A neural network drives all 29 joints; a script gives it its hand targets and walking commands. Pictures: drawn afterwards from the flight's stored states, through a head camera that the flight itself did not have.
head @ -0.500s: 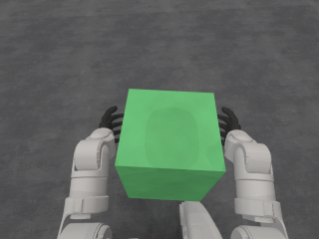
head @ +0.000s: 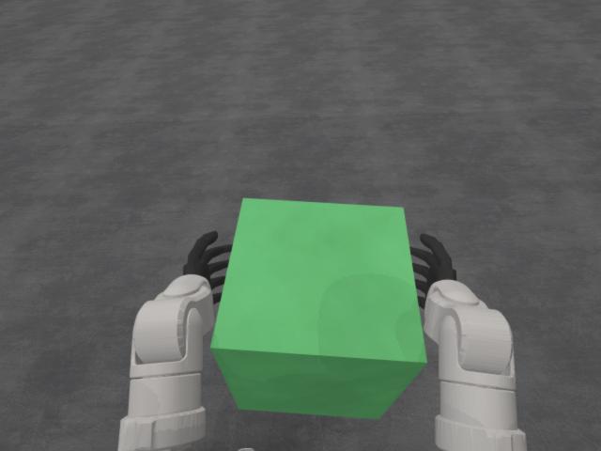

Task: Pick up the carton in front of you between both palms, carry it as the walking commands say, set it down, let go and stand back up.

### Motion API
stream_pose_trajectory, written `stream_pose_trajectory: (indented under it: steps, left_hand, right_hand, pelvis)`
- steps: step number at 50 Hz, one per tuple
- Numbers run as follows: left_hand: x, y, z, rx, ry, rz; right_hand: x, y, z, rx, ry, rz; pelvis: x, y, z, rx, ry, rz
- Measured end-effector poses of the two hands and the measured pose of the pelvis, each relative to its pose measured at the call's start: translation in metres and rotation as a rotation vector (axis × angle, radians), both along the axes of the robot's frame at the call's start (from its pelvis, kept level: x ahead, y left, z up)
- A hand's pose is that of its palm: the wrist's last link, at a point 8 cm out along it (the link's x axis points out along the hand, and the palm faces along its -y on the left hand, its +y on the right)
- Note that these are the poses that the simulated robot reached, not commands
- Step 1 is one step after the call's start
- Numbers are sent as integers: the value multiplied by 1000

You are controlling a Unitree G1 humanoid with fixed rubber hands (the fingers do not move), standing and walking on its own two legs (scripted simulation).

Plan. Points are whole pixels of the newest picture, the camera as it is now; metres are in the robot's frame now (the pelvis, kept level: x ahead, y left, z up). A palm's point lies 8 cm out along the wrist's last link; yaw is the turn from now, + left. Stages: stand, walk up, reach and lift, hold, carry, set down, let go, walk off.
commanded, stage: carry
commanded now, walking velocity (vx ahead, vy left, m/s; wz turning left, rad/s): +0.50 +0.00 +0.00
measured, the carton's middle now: (315, 315) +0.30 +0.01 +0.01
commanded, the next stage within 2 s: none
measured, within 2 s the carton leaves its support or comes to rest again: neither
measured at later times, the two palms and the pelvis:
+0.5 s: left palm (226, 156) +0.57 +0.17 +0.09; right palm (398, 155) +0.56 -0.13 +0.10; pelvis +0.31 +0.03 +0.00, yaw -2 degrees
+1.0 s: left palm (265, 74) +0.88 +0.14 +0.09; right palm (394, 74) +0.88 -0.16 +0.09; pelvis +0.62 -0.01 +0.00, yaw -1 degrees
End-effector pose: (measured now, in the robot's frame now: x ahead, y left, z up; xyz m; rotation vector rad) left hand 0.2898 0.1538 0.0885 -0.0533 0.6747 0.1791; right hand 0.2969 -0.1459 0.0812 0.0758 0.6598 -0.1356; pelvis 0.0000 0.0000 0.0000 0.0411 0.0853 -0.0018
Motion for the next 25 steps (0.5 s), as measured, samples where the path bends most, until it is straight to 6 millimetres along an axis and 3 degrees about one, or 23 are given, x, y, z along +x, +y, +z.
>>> stream_pose_trajectory:
  steps: [6,10,17,25]
  left_hand:
    - [75,14,-21,-19,-36,-58]
    - [113,21,-33,-31,50,-83]
    - [183,24,-15,-26,63,-113]
    - [277,17,-1,-18,6,-78]
  right_hand:
    - [61,14,-10,-26,-35,-51]
    - [92,21,-18,-47,51,-70]
    - [156,24,2,-50,65,-91]
    - [261,17,15,-45,8,-53]
  pelvis:
    - [94,28,-28,-23,-35,-30]
    - [135,40,-22,-30,-31,-53]
    - [206,47,-1,-65,-21,-48]
    - [306,31,-2,-61,-25,-34]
